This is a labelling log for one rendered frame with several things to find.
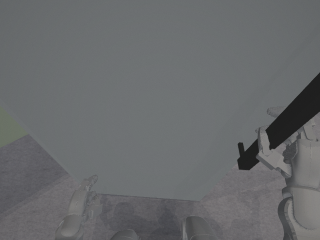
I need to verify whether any fridge door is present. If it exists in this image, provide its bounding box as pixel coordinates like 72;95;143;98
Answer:
0;0;320;201

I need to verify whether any robot left thigh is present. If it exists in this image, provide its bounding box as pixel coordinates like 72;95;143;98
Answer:
110;230;141;240

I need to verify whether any robot right hand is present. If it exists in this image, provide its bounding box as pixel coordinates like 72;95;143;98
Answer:
255;107;320;190

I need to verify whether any robot right thigh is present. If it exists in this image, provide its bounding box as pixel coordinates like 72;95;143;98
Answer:
181;216;219;240

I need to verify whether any robot right forearm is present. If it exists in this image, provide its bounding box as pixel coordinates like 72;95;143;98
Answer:
277;185;320;240

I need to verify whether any robot thigh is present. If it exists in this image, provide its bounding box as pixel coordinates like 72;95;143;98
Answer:
110;230;141;240
181;216;219;240

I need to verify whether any robot left forearm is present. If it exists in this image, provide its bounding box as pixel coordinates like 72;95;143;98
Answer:
54;214;85;240

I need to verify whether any robot left hand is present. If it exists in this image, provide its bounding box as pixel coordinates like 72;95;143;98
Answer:
66;175;103;222

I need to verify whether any handle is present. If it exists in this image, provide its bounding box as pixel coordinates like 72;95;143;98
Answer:
237;73;320;170

